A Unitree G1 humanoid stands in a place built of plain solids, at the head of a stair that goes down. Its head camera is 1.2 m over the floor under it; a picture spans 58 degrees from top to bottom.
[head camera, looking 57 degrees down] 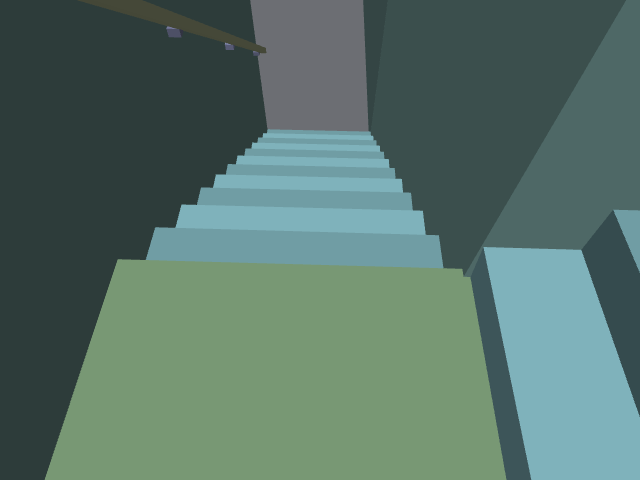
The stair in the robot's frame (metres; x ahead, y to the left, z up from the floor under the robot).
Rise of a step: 0.18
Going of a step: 0.26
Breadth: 1.10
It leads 2 degrees to the right of straight ahead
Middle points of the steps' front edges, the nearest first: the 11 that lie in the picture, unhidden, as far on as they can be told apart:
0.69 0.10 0.00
0.94 0.09 -0.19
1.20 0.08 -0.37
1.45 0.08 -0.56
1.71 0.07 -0.74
1.96 0.06 -0.93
2.22 0.05 -1.11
2.47 0.04 -1.30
2.73 0.04 -1.48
2.98 0.03 -1.67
3.24 0.02 -1.85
